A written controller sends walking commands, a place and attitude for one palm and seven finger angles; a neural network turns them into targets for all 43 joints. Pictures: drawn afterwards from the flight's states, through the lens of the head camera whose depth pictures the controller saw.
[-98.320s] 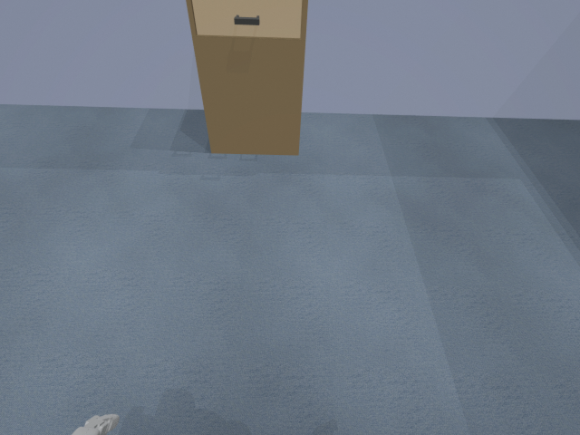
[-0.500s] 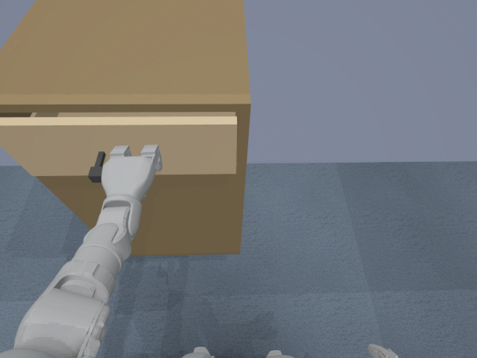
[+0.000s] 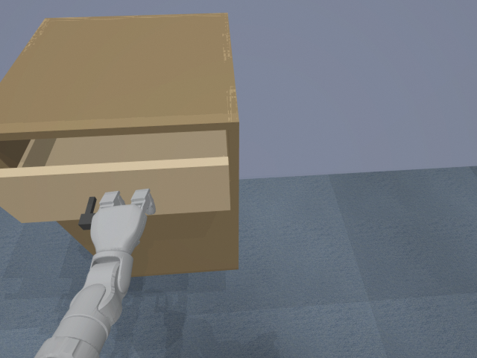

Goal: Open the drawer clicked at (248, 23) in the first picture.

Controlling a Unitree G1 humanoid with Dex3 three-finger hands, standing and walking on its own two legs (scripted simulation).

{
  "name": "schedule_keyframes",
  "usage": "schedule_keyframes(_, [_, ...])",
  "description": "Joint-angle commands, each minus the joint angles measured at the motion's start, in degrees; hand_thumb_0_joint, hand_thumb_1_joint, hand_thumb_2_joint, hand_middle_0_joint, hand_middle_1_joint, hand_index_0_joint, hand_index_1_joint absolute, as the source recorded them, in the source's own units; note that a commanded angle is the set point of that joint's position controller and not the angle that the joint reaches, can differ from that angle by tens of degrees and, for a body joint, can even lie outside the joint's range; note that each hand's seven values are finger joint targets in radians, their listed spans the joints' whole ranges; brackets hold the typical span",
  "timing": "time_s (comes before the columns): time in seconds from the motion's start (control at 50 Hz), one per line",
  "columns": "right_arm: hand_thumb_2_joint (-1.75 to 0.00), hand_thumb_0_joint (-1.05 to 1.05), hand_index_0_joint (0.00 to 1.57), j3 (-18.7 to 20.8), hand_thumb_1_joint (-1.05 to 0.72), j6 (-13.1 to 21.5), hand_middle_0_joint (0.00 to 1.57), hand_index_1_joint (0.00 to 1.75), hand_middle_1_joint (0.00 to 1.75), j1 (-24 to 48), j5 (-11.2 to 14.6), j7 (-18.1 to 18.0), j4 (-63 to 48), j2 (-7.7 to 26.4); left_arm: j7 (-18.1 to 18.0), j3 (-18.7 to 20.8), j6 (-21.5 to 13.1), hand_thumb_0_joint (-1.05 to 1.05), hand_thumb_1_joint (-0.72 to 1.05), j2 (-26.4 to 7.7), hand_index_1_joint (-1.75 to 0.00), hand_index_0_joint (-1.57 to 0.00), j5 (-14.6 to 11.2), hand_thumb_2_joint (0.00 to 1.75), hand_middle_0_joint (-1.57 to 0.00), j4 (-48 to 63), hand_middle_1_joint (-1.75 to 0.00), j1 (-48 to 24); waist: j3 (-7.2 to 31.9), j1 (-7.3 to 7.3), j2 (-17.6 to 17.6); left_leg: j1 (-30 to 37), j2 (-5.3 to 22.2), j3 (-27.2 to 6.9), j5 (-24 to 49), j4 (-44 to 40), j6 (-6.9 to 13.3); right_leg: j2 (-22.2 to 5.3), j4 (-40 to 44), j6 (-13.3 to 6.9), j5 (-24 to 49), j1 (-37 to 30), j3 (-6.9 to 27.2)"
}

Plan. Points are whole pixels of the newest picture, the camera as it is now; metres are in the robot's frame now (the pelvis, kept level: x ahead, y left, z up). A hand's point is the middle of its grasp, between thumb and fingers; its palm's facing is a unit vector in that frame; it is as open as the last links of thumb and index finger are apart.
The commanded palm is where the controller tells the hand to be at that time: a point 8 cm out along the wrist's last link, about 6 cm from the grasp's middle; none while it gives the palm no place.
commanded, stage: pull the drawer open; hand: left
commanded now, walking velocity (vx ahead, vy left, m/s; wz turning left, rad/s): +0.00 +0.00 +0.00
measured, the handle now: (112, 210) +0.39 +0.24 -0.01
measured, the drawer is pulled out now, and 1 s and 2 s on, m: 0.08 0.29 0.30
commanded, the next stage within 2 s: open the thumb to release the handle in 1.28 s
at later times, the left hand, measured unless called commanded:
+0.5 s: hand (122, 298) +0.23 +0.20 -0.03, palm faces -0.03 -0.12 -0.99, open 5.7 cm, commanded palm +0.20 +0.20 +0.03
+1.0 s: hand out of the picture +0.13 +0.19 -0.03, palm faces -0.08 -0.13 -0.99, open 5.8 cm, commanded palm +0.09 +0.20 +0.03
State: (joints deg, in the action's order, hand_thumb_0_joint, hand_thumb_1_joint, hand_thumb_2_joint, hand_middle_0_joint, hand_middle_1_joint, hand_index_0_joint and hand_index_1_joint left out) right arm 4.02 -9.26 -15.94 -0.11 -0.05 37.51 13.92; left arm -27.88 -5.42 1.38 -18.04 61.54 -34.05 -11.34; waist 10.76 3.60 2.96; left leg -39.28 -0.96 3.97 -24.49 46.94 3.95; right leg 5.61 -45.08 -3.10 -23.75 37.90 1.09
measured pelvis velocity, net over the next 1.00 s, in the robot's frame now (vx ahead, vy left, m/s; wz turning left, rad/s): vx -0.01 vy -0.03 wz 0.01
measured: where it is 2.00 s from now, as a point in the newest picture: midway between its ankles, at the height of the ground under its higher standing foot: outside the picture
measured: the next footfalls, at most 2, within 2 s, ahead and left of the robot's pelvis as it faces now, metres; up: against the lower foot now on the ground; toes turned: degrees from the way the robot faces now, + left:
none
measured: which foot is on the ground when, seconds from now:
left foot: down 0.00-1.00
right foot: down 0.00-1.00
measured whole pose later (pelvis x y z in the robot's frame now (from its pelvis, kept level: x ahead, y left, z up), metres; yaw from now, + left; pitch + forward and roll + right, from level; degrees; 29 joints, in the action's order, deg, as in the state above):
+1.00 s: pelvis -0.01 -0.03 -0.02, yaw +1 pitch +12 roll +1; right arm 1.0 -6.5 -7.2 -2.8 3.3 30.1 14.1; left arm -29.0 -4.2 -4.3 -19.2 61.3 3.7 36.1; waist 9.8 -1.9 1.7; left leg -37.9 -0.9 3.9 -27.3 52.7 1.8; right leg 5.8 -53.9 -5.7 -28.1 37.9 0.6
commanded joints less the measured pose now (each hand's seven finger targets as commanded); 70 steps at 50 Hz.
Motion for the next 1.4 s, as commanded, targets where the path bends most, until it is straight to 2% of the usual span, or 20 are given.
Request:
schedule_keyframes(0.0, [-0.90, 0.00, 0.20, 2.23, -0.90, 2.10, 0.20, 0.30, 0.30, 3.46, 0.15, 0.09, -7.87, 7.15, -3.73, 3.81, 2.63, 0.00, 0.90, -7.81, -1.35, -0.40, -0.46, 0.90, -0.40, 15.82, -1.35, -5.51, 17.47, -3.52, 0.69, 18.34, 1.14, -5.46, 35.69, -2.49, -2.04, -1.25, 2.93, -0.04, 27.38, -8.05, 0.24])
schedule_keyframes(0.08, [-0.90, 0.00, 0.20, 1.64, -0.90, 2.41, 0.20, 0.30, 0.30, 6.29, 0.11, 0.23, -9.42, 6.76, -2.98, 2.61, 3.71, 0.00, 0.90, -6.95, -1.35, -0.40, -0.15, 0.90, -0.40, 21.99, -1.35, -1.87, 18.91, -4.32, 0.68, 20.70, 1.46, -5.98, 37.91, -2.55, -2.12, -1.54, 2.54, 0.14, 27.61, -8.45, 0.24])
schedule_keyframes(0.14, [-0.90, 0.00, 0.20, 1.24, -0.90, 2.75, 0.20, 0.30, 0.30, 7.53, 0.08, 0.40, -10.40, 6.50, -2.16, 1.11, 4.36, 0.00, 0.90, -5.06, -1.35, -0.40, -0.29, 0.90, -0.40, 23.86, -1.35, 2.63, 15.41, -4.31, -0.28, 19.91, 1.27, -6.04, 37.16, -2.53, -2.14, -1.60, 2.71, 0.07, 27.48, -8.25, -0.05])
schedule_keyframes(0.28, [-0.90, 0.00, 0.20, 0.10, -0.90, 3.00, 0.20, 0.30, 0.30, 11.40, -0.41, 0.93, -12.57, 5.58, -1.58, -0.14, 3.22, 0.00, 0.90, -4.47, -1.35, -0.40, 1.34, 0.90, -0.40, 31.14, -1.35, 8.43, 13.84, -5.49, 1.71, 21.34, 1.11, -6.44, 35.12, -2.27, -2.42, -1.59, 2.18, -0.31, 23.93, -6.29, 0.20])
schedule_keyframes(0.6, [-0.90, 0.00, 0.20, -1.28, -0.90, 4.44, 0.20, 0.30, 0.30, 14.87, -1.14, 0.96, -14.88, 4.51, -3.34, 4.50, 0.21, 0.00, 0.90, -6.99, -1.35, -0.40, -0.21, 0.90, -0.40, 40.23, -1.35, 31.19, 10.20, -7.38, -2.14, 13.99, -1.67, -4.95, 23.10, -1.13, -1.86, -2.07, 1.49, -0.74, 28.01, -10.57, 4.41])
schedule_keyframes(0.68, [-0.90, 0.00, 0.20, -1.78, -0.90, 4.68, 0.20, 0.30, 0.30, 16.00, -1.38, 1.37, -15.36, 4.63, -3.63, 8.11, -1.21, 0.00, 0.90, -9.93, -1.35, -0.40, -1.02, 0.90, -0.40, 43.17, -1.35, 38.64, 11.08, -9.00, -2.84, 11.82, -2.16, -4.45, 21.75, -0.93, -2.06, -2.60, 0.87, -0.68, 31.60, -12.69, 6.33])
schedule_keyframes(0.74, [-0.90, 0.00, 0.20, -1.62, -0.90, 4.91, 0.20, 0.30, 0.30, 15.91, -1.42, 2.17, -15.91, 4.59, -4.13, 6.85, -2.26, 0.00, 0.90, -8.19, -1.35, -0.40, -0.93, 0.90, -0.40, 45.20, -1.35, 44.79, 8.76, -8.99, -0.43, 11.13, -2.14, -4.66, 22.16, -0.33, -1.91, -2.52, 0.23, -0.95, 30.35, -10.87, 5.82])
schedule_keyframes(0.78, [-0.90, 0.00, 0.20, -1.58, -0.90, 4.90, 0.20, 0.30, 0.30, 16.23, -1.73, 2.52, -15.96, 4.91, -4.62, 9.15, -3.12, 0.00, 0.90, -10.25, -1.35, -0.40, -0.78, 0.90, -0.40, 47.22, -1.35, 46.17, 9.93, -9.40, 0.14, 11.75, -2.10, -4.45, 22.13, 0.51, -1.98, -2.34, -0.04, -1.16, 29.25, -9.62, 6.62])
schedule_keyframes(0.84, [-0.90, 0.00, 0.20, -1.49, -0.90, 5.06, 0.20, 0.30, 0.30, 16.17, -1.88, 2.70, -16.15, 4.90, -5.18, 9.90, -3.97, 0.00, 0.90, -9.93, -1.35, -0.40, -0.90, 0.90, -0.40, 46.91, -1.35, 50.35, 7.20, -8.96, -0.66, 9.23, -2.40, -4.52, 19.20, 1.26, -1.84, -2.34, -0.28, -1.18, 28.67, -8.67, 6.85])
schedule_keyframes(1.0, [-0.90, 0.00, 0.20, -1.26, -0.90, 6.09, 0.20, 0.30, 0.30, 15.69, -2.81, 3.59, -17.82, 4.64, -4.94, 10.50, -7.34, 0.00, 0.90, -9.50, -1.35, -0.40, -1.72, 0.90, -0.40, 52.72, -1.35, 60.69, 8.02, -9.27, -0.19, 8.56, -2.56, -4.45, 17.90, 4.01, -1.56, -2.58, -1.74, -1.49, 25.21, -5.13, 6.91])
schedule_keyframes(1.08, [-0.90, 0.00, 0.20, -1.51, -0.90, 6.14, 0.20, 0.30, 0.30, 15.93, -3.44, 3.59, -17.77, 4.93, -4.69, 13.15, -8.88, 0.00, 0.90, -11.72, -1.35, -0.40, -2.12, 0.90, -0.40, 53.50, -1.35, 58.69, 7.18, -8.77, -2.81, 6.97, -3.20, -4.57, 14.42, 5.78, -1.67, -3.16, -1.26, -1.49, 22.88, -2.07, 10.05])
schedule_keyframes(1.1, [-0.90, 0.00, 0.20, -1.26, -0.90, 6.12, 0.20, 0.30, 0.30, 15.55, -3.15, 3.23, -17.73, 4.50, -4.78, 13.45, -9.08, 0.00, 0.90, -11.18, -1.35, -0.40, -2.12, 0.90, -0.40, 52.24, -1.35, 59.62, 5.53, -8.53, -2.36, 5.07, -2.96, -4.69, 13.35, 5.55, -1.40, -3.14, -1.55, -1.29, 22.84, -3.14, 8.19])
schedule_keyframes(1.12, [-0.90, 0.00, 0.20, -1.34, -0.90, 6.05, 0.20, 0.30, 0.30, 15.65, -3.33, 3.33, -17.51, 4.64, -4.90, 14.66, -9.37, 0.00, 0.90, -12.30, -1.35, -0.40, -1.78, 0.90, -0.40, 51.92, -1.35, 58.53, 6.02, -8.89, -2.95, 5.38, -3.18, -4.69, 13.11, 6.34, -1.67, -3.09, -1.47, -1.46, 21.54, -1.29, 9.74])
schedule_keyframes(1.14, [-0.90, 0.00, 0.20, -1.31, -0.90, 6.07, 0.20, 0.30, 0.30, 15.30, -3.37, 3.36, -17.67, 4.73, -4.83, 13.46, -9.61, 0.00, 0.90, -11.18, -1.35, -0.40, -1.67, 0.90, -0.40, 52.22, -1.35, 58.26, 5.56, -8.58, -0.56, 5.13, -3.15, -4.73, 12.68, 6.19, -1.53, -3.09, -1.90, -1.54, 20.65, -1.15, 8.53])
schedule_keyframes(1.18, [-0.90, 0.00, 0.20, -1.26, -0.90, 6.12, 0.20, 0.30, 0.30, 14.93, -3.68, 3.62, -17.92, 4.80, -5.07, 15.15, -9.75, 0.00, 0.90, -12.89, -1.35, -0.40, -1.78, 0.90, -0.40, 53.78, -1.35, 58.48, 8.69, -8.99, -0.52, 6.49, -3.12, -4.41, 13.67, 7.15, -1.79, -3.14, -2.14, -1.71, 20.71, -0.29, 9.94])
schedule_keyframes(1.2, [-0.90, 0.00, 0.20, -1.09, -0.90, 6.05, 0.20, 0.30, 0.30, 14.73, -3.31, 3.26, -17.80, 4.41, -5.15, 14.71, -9.75, 0.00, 0.90, -11.85, -1.35, -0.40, -2.06, 0.90, -0.40, 52.91, -1.35, 59.71, 7.73, -8.86, 0.07, 4.89, -2.95, -4.38, 13.42, 6.64, -1.44, -3.13, -2.43, -1.49, 22.39, -2.52, 7.90])
schedule_keyframes(1.22, [-0.90, 0.00, 0.20, -1.29, -0.90, 5.85, 0.20, 0.30, 0.30, 15.15, -3.48, 3.27, -17.83, 4.50, -5.19, 16.14, -9.66, 0.00, 0.90, -13.42, -1.35, -0.40, -2.18, 0.90, -0.40, 52.52, -1.35, 58.94, 8.02, -9.05, -2.47, 4.51, -3.23, -4.52, 12.85, 7.23, -1.70, -3.27, -2.09, -1.40, 21.45, -1.52, 9.58])
schedule_keyframes(1.34, [-0.90, 0.00, 0.20, -1.02, -0.90, 5.66, 0.20, 0.30, 0.30, 14.91, -3.26, 2.68, -17.42, 4.39, -5.42, 16.87, -9.84, 0.00, 0.90, -13.61, -1.35, -0.40, -2.59, 0.90, -0.40, 52.43, -1.35, 57.66, 8.14, -8.66, -0.85, 3.04, -3.13, -4.52, 11.59, 7.36, -1.47, -3.52, -1.83, -1.20, 21.35, -2.64, 9.56])
schedule_keyframes(1.36, [-0.90, 0.00, 0.20, -1.35, -0.90, 6.04, 0.20, 0.30, 0.30, 14.91, -3.88, 2.85, -16.54, 5.25, -5.30, 7.32, -9.22, 0.00, 0.90, -7.62, -1.35, -0.40, -2.09, 0.90, -0.40, 53.65, -1.35, 39.25, 6.99, -2.77, -2.79, 2.24, -2.85, -5.53, 9.62, 8.99, -1.24, -4.15, -2.68, -0.56, 18.60, 3.27, 8.79])
schedule_keyframes(1.38, [-0.90, 0.00, 0.20, -0.32, -0.90, 6.74, 0.20, 0.30, 0.30, 13.86, -3.93, 2.53, -16.46, 5.04, -6.04, 10.71, -9.76, 0.00, 0.83, -9.93, -1.34, -0.40, -1.48, 0.87, -0.40, 54.07, -1.34, 37.86, 8.50, -4.53, -0.97, 3.91, -2.19, -5.45, 8.53, 9.39, -1.55, -3.77, -2.30, -0.72, 13.46, 4.99, 9.21])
